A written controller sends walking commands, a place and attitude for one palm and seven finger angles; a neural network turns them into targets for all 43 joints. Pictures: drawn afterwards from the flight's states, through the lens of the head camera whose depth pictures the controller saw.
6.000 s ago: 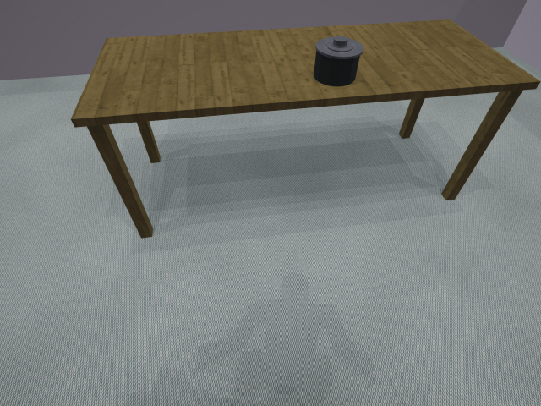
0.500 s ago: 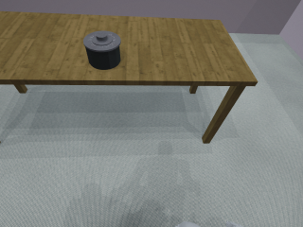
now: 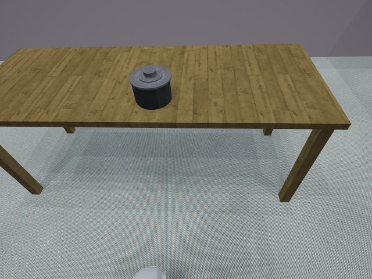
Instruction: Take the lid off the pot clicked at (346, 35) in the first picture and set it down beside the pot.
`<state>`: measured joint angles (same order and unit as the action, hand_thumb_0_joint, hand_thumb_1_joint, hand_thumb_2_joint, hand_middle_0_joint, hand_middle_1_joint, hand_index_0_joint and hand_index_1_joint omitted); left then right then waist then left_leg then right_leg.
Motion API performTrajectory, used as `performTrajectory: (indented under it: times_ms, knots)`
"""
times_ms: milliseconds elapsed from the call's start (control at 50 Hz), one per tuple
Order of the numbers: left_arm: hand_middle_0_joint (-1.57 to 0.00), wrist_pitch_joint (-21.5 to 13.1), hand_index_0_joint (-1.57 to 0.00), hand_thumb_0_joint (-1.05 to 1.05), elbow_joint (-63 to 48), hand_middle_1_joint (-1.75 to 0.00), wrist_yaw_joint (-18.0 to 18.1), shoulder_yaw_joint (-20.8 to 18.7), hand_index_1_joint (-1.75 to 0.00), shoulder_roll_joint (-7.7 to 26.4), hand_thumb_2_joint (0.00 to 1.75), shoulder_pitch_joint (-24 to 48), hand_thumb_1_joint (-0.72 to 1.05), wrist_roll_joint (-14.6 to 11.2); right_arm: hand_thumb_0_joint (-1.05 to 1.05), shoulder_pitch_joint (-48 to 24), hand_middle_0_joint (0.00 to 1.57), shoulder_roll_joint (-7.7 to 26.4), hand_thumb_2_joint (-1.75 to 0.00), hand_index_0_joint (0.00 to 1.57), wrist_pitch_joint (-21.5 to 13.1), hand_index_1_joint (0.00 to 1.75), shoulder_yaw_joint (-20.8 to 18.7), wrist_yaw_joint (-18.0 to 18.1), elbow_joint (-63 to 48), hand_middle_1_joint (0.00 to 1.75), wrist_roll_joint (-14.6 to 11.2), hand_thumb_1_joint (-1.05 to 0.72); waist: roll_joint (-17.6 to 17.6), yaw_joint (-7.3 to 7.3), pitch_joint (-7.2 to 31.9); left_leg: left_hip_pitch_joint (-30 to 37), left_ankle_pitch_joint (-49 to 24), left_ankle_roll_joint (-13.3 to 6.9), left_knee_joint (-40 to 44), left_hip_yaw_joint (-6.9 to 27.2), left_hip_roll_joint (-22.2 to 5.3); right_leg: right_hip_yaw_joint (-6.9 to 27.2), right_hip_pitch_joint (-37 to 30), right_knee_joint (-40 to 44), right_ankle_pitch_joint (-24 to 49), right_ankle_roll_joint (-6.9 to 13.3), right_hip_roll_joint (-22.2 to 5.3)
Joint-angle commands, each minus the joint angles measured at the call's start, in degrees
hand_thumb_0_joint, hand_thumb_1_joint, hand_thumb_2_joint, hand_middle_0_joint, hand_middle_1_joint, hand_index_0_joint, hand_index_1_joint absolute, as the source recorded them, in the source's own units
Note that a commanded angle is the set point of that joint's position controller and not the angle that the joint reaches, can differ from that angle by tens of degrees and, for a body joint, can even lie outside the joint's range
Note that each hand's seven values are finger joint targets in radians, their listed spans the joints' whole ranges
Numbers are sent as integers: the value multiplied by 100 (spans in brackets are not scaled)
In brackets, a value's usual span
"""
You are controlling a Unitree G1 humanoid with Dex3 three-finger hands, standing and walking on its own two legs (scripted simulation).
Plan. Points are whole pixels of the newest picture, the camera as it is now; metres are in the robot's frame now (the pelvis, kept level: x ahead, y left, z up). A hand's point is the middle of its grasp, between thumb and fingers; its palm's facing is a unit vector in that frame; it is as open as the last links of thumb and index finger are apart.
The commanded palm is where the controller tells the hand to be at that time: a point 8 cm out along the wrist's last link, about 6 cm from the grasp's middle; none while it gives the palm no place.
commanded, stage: take the last steps up to it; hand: left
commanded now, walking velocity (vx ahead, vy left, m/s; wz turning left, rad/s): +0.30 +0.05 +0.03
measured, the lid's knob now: (149, 71) +0.82 +0.21 +0.01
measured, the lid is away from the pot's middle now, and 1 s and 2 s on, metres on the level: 0.00 0.00 0.00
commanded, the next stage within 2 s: come to a stop and stand still in 0.74 s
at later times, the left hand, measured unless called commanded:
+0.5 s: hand (107, 239) +0.25 +0.25 -0.16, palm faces +0.03 -0.98 -0.22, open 7.3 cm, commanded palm none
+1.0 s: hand (129, 219) +0.31 +0.21 -0.18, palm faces +0.04 -0.98 -0.18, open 7.3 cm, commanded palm none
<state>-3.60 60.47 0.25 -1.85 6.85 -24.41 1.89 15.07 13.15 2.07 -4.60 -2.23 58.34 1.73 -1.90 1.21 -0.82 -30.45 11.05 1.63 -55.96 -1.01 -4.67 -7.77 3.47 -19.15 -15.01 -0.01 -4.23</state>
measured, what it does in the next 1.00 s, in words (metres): walks ahead: left foot, then right foot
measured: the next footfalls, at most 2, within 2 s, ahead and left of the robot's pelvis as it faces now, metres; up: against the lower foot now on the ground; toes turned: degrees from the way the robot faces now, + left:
left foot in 0.18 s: +0.15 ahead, +0.18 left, +0.00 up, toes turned +7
right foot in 0.60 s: +0.34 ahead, -0.06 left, +0.00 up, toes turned -9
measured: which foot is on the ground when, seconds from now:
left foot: up 0.00-0.16, down 0.18-0.62, up 0.64-0.98, down 1.00-1.00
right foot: down 0.00-0.18, up 0.20-0.58, down 0.60-1.00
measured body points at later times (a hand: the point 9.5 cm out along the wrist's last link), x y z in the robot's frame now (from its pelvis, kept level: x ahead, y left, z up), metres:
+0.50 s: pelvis +0.16 +0.06 -0.01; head +0.17 +0.05 +0.44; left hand +0.25 +0.30 -0.15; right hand +0.15 -0.17 -0.17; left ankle +0.11 +0.17 -0.75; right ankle +0.25 -0.05 -0.71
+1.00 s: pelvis +0.32 +0.04 -0.01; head +0.33 +0.04 +0.44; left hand +0.31 +0.26 -0.17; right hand +0.38 -0.19 -0.16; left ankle +0.39 +0.16 -0.75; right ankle +0.30 -0.05 -0.75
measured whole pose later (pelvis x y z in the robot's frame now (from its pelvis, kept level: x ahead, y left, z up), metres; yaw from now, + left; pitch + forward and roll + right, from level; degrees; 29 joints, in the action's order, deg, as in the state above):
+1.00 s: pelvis +0.32 +0.04 -0.01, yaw -3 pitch -1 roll -2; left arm -1.9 63.2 1.1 -1.8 7.8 -18.5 1.0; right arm 10.6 10.0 -1.1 -1.6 1.0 59.9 0.7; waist -2.1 2.0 -1.6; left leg -18.5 7.0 1.6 -30.7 -1.9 -3.4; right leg -6.5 8.4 -24.3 -14.5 2.5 1.8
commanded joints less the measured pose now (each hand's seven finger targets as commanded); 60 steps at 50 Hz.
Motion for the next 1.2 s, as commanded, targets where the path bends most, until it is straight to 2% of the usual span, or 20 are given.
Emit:
performTrajectory:
  times_ms: [0, 60, 120, 140, 160, 180, 240, 300, 480, 540, 560, 580, 600, 660, 720, 820, 920, 980, 1040, 1180]
  knots:
    - [-20, -110, -20, 0, -74, -30, 83, -224, -30, 1143, 90, -330, 90, -15, 0, -912, 20, -25, -90, 20, -248, 30, 91, -70, -662, 30, -50, -90, 1134, 193, -733, -332, 21, -29, 1031, -282, -18, 836, 230, 1098, 134, 657, -1364]
    - [-20, -69, -20, 0, 39, -30, 97, -251, -30, 1209, 90, -336, 90, 2, 0, -945, 20, -105, -90, 20, -354, 30, 135, -68, -638, 30, -73, -90, 1237, 225, -583, 371, 361, -147, 1798, -450, 112, 718, 219, 692, 733, 639, -1380]
    - [-20, 16, -20, 0, 55, -30, 87, -288, -30, 1176, 90, -100, 90, -38, 0, 67, 20, 123, -90, 20, -467, 30, 93, 31, -308, 30, -45, -90, 845, -281, -220, 2223, 164, -247, 2827, -675, 388, 341, 869, -460, 765, 446, -1015]
    - [-20, 26, -20, 0, 51, -30, 59, -235, -30, 923, 90, -213, 90, -71, 0, 877, 20, 558, -90, 20, -524, 30, -11, 121, -64, 30, -6, -90, -141, -583, 359, 3522, 226, -389, 3096, -143, -82, 22, 1385, -1924, 719, 281, -670]
    - [-20, 38, -20, 0, -73, -30, 16, -180, -30, 564, 90, -306, 90, -127, 0, 1619, 20, 1210, -90, 20, -548, 30, -171, 218, 106, 30, 24, -90, -1664, -748, 835, 4392, -98, -875, 3624, 2055, -1582, -265, 2743, -3669, -1477, 5, 94]
    - [-20, 40, -20, 0, -376, -30, 32, -136, -30, 596, 90, 136, 90, -94, 0, 1966, 20, 1386, -90, 20, -477, 30, -155, 273, 145, 30, -40, -90, -1138, -831, 597, 4188, -343, -1279, 3970, 2732, -2034, 306, 3348, -4628, -2023, 120, 210]
    - [-20, 49, -20, 0, -275, -30, -40, -222, -30, 671, 90, 741, 90, -97, 0, 794, 20, 420, -90, 20, -579, 30, 59, 348, -16, 30, -46, -90, -648, -443, -213, 2798, -533, -1185, 4224, 1377, -1464, 740, 3435, -5297, -650, 147, -353]
    - [-20, 180, -20, 0, -177, -30, -86, -210, -30, 448, 90, 377, 90, -50, 0, 454, 20, 160, -90, 20, -701, 30, 113, 362, -89, 30, -63, -90, -432, -48, -289, 2100, -934, -1136, 4495, 545, -1148, 634, 2871, -4599, -252, 31, -374]
    - [-20, 216, -20, 0, -823, -30, -156, -234, -30, 596, 90, 1388, 90, -61, 0, 517, 20, 440, -90, 20, -640, 30, 50, 321, 7, 30, -27, -90, -206, -134, -638, 2128, -586, -1230, 4412, 230, -1181, 351, 2314, -2096, 151, 36, -209]
    - [-20, 147, -20, 0, -627, -30, -146, -280, -30, 716, 90, 761, 90, -31, 0, 482, 20, 482, -90, 20, -574, 30, 68, 322, 92, 30, -22, -90, 11, 154, -321, 1864, -811, -921, 3227, -132, -797, -4, 882, -1281, 463, 117, 195]
    - [-20, 63, -20, 0, -403, -30, -109, -338, -30, 1014, 90, 19, 90, -4, 0, 504, 20, 342, -90, 20, -587, 30, 106, 304, 109, 30, -64, -90, 564, 487, 99, 1455, -863, -676, 1902, -436, -400, 449, -226, -958, 627, 288, -5]
    - [-20, -7, -20, 0, -264, -30, -43, -485, -30, 1656, 90, -590, 90, 2, 0, 705, 20, -20, -90, 20, -604, 30, 170, 252, -26, 30, -121, -90, 2110, 594, 543, 81, 968, -374, 91, -844, 360, 2633, -1289, -241, 1081, 886, -1485]
    - [-20, 17, -20, 0, -259, -30, -15, -472, -30, 1843, 90, -788, 90, -123, 0, 592, 20, 186, -90, 20, -570, 30, 147, 282, -167, 30, -136, -90, 1775, 597, 750, -138, 2451, -358, -1179, -300, 459, 3685, -980, 470, 946, 1473, -2185]
    - [-20, 9, -20, 0, -584, -30, 52, -314, -30, 1188, 90, 678, 90, -128, 0, 220, 20, 127, -90, 20, -466, 30, 121, 239, -81, 30, -56, -90, 628, 47, 63, -287, 993, -313, -1638, 271, -124, 2512, 536, 799, -194, 1260, -1566]
    - [-20, -35, -20, 0, -583, -30, 73, -208, -30, 878, 90, 923, 90, -90, 0, 555, 20, -69, -90, 20, -325, 30, 167, 232, 49, 30, -22, -90, 792, -260, -19, 299, 679, -145, -804, 48, -138, 1337, 1209, 829, 975, 1051, -1097]
    - [-20, -65, -20, 0, -295, -30, 55, -213, -30, 964, 90, 541, 90, -74, 0, 160, 20, -270, -90, 20, -334, 30, 205, 200, -55, 30, -66, -90, 614, -113, 50, 459, 558, -29, 781, -233, 32, 1132, 707, 765, 1858, 1124, -989]
    - [-20, 81, -20, 0, -13, -30, 151, -103, -30, 918, 90, 601, 90, -121, 0, 100, 20, -255, -90, 20, -319, 30, 335, 331, 107, 30, -134, -90, 812, -132, 220, 1658, -77, 71, 2536, -134, 250, 820, 518, -56, 3477, 755, -731]
    - [-20, 228, -20, 0, 42, -30, 227, -49, -30, 763, 90, 409, 90, -150, 0, 186, 20, 193, -90, 20, -348, 30, 273, 379, 161, 30, -136, -90, 103, -57, 216, 2522, -3340, -217, 3170, 467, -545, 677, 1026, -754, 1726, 221, -229]
    - [-20, 432, -20, 0, 103, -30, 293, 2, -30, 680, 90, 130, 90, -155, 0, -27, 20, 352, -90, 20, -263, 30, 257, 498, 121, 30, -144, -90, -1275, 31, 132, 2146, -4103, -810, 3636, 1024, -1151, 432, 925, -1312, -798, -45, 145]
    - [-20, 541, -20, 0, -3, -30, 216, -62, -30, 661, 90, 207, 90, -116, 0, -442, 20, 501, -90, 20, -149, 30, 82, 500, -90, 30, -92, -90, -333, 1, 454, 2172, -3000, -1187, 3637, 945, -1217, 682, 1351, -2484, -1401, -102, 166]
